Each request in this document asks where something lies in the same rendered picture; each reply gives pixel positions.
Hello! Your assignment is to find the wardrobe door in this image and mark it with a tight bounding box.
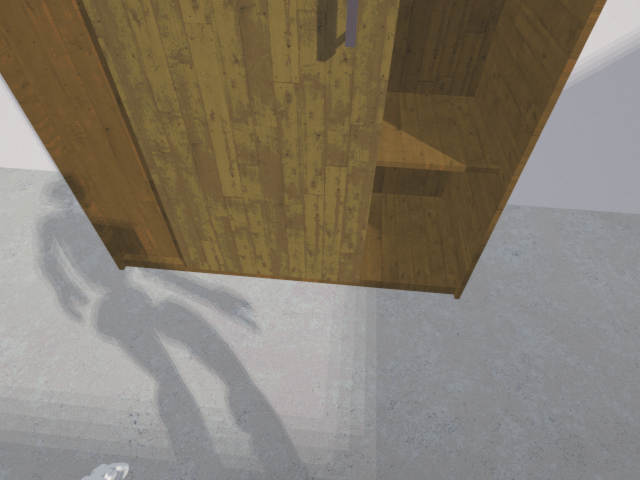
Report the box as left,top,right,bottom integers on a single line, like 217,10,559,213
0,0,183,258
82,0,400,283

